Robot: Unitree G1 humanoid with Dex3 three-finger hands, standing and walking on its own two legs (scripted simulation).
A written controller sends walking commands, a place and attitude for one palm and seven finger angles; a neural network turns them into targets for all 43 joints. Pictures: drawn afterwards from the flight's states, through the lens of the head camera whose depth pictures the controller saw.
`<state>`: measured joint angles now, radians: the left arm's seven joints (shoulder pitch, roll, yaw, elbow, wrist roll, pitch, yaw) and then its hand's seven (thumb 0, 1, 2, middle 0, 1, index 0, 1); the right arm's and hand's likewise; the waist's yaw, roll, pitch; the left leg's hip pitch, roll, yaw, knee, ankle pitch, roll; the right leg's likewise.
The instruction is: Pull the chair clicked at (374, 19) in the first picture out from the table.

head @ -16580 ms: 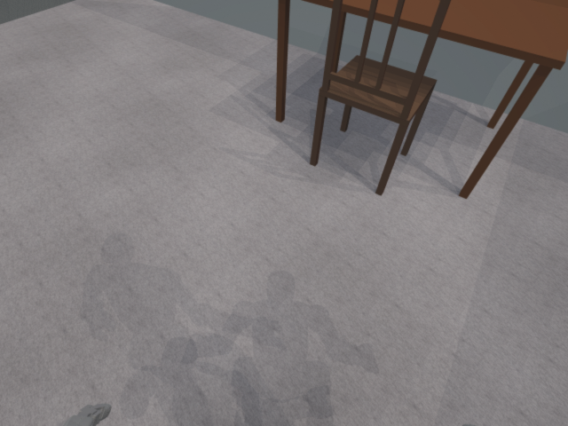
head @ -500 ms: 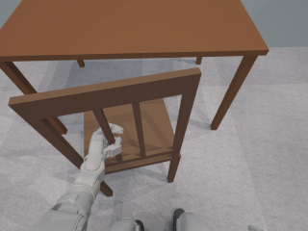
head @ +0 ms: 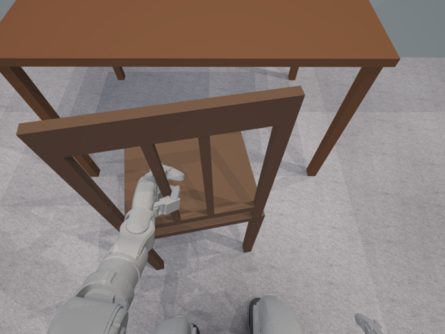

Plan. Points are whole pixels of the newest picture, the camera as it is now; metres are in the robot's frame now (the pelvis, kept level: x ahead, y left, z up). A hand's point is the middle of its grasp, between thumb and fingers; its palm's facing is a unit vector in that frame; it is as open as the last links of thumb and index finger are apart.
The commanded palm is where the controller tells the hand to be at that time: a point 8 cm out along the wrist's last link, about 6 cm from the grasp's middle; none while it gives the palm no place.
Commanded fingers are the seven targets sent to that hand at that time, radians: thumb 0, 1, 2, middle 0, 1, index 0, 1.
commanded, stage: step backward, pulling the chair out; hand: left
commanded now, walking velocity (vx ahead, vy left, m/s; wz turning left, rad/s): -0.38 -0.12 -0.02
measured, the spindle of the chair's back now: (165, 189) +0.39 +0.12 -0.05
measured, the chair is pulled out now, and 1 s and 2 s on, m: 0.19 0.35 0.59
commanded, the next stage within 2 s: stop walking, hand still on the chair in 1.40 s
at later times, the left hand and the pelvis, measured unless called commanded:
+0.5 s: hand (171, 226) +0.31 +0.10 -0.05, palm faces -0.08 -0.98 -0.16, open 5.0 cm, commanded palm +0.31 +0.16 -0.05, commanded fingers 0.00 0.90 0.90 -0.50 -1.45 -0.50 -1.45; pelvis -0.05 +0.00 +0.01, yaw -1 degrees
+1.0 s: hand (163, 281) +0.21 +0.11 -0.05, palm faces -0.09 -0.98 -0.16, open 5.0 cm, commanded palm +0.20 +0.16 -0.05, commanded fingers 0.00 0.90 0.90 -0.50 -1.45 -0.50 -1.45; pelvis -0.16 +0.01 +0.01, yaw -3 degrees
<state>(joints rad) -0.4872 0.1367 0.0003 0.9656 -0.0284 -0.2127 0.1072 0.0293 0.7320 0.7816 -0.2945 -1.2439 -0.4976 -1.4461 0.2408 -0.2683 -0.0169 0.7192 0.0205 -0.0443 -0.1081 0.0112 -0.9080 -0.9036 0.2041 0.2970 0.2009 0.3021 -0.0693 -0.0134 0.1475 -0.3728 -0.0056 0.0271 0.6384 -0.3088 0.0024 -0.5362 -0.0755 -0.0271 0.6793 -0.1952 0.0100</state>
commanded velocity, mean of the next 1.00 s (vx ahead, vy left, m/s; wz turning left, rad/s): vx -0.38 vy -0.04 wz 0.02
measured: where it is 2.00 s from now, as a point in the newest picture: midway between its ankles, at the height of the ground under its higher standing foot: outside the picture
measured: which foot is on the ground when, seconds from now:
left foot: down 0.00-0.64, up 0.66-0.82, down 0.84-1.00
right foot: up 0.00-0.00, down 0.02-0.38, up 0.40-0.48, down 0.50-0.88, up 0.90-1.00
